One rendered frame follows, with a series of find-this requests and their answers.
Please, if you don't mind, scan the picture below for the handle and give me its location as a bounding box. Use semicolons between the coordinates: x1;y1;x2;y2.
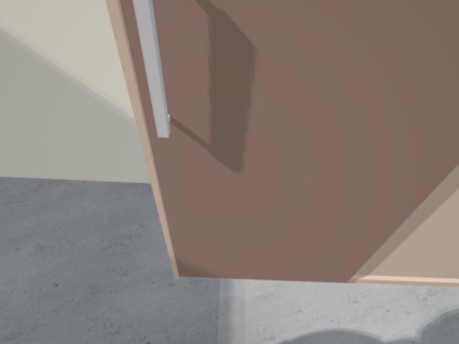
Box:
133;0;170;138

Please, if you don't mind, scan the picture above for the wardrobe door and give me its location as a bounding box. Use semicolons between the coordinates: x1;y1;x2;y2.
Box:
120;0;459;283
356;164;459;279

